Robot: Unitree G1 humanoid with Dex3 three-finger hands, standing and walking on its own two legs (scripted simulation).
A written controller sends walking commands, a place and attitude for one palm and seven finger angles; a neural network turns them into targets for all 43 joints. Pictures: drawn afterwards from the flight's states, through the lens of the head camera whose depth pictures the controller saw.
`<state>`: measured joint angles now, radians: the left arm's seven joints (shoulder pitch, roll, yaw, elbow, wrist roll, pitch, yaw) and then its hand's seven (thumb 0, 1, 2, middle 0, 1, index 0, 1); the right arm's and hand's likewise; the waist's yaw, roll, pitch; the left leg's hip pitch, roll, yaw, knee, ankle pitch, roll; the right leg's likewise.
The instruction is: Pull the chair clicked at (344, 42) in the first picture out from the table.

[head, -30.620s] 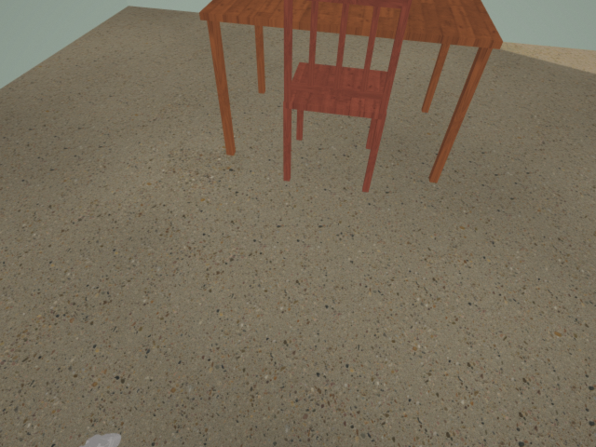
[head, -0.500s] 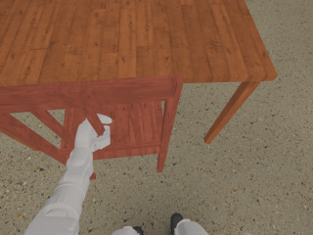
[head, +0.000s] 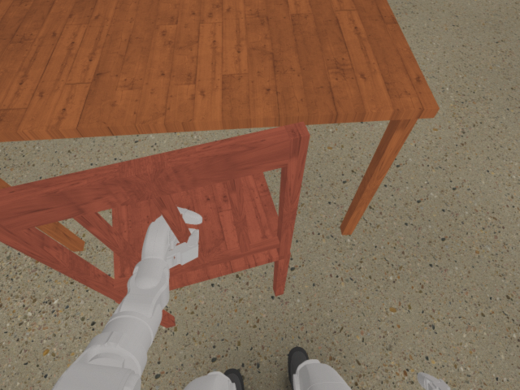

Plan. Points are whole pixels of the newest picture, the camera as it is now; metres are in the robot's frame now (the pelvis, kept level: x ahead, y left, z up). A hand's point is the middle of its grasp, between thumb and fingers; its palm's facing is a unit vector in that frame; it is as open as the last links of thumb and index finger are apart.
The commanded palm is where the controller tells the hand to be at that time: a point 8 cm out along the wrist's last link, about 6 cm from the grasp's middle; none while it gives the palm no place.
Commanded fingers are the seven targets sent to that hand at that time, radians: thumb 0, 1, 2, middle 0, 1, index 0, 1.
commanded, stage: step backward, pulling the chair out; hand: left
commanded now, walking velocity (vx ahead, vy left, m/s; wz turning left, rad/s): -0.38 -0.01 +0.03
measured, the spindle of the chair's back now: (182, 233) +0.38 +0.14 -0.08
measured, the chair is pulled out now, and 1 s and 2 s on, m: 0.13 0.14 0.17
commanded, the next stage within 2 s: stop walking, hand still on the chair in 1.72 s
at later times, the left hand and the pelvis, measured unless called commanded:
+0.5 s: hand (193, 255) +0.33 +0.12 -0.07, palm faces -0.01 -0.98 -0.19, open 5.2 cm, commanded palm +0.34 +0.17 -0.06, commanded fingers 0.00 0.90 0.90 -0.50 -1.45 -0.50 -1.45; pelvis -0.01 +0.00 +0.00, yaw +0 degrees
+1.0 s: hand (192, 255) +0.33 +0.12 -0.07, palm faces -0.04 -0.98 -0.19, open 5.1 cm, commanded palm +0.34 +0.17 -0.06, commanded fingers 0.00 0.90 0.90 -0.50 -1.45 -0.50 -1.45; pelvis -0.01 +0.01 +0.00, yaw +0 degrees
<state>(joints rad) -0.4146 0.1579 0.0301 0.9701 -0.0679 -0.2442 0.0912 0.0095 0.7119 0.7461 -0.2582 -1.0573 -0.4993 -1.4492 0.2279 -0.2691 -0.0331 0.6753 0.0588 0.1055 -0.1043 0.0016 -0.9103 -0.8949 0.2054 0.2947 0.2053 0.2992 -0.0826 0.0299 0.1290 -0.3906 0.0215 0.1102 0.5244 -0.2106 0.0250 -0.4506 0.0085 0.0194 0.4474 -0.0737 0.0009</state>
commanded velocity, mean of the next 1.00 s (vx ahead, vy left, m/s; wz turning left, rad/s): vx -0.38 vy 0.01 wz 0.02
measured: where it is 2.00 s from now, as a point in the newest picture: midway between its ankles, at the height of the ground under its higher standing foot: outside the picture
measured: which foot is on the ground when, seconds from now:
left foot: down 0.00-1.00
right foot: down 0.00-1.00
